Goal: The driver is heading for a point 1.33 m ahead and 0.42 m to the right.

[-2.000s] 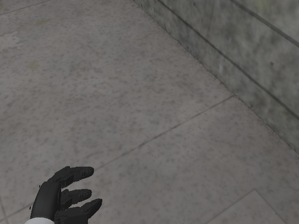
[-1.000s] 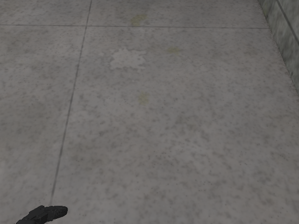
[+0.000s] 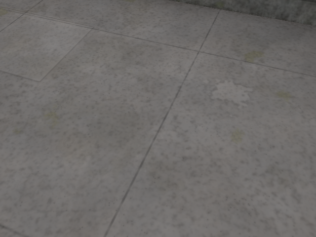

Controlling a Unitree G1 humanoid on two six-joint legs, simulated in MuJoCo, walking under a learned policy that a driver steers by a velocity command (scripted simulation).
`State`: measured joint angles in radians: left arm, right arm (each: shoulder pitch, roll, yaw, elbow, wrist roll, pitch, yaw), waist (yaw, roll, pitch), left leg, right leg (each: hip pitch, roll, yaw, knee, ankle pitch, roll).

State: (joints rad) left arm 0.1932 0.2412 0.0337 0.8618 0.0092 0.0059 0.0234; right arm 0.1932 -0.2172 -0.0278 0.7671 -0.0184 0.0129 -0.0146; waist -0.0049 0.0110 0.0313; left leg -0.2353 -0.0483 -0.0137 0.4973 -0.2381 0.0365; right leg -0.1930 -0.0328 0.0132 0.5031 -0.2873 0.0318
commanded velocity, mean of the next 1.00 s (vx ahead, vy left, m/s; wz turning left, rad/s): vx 0.03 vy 0.00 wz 0.01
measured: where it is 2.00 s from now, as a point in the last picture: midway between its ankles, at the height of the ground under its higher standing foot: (176, 234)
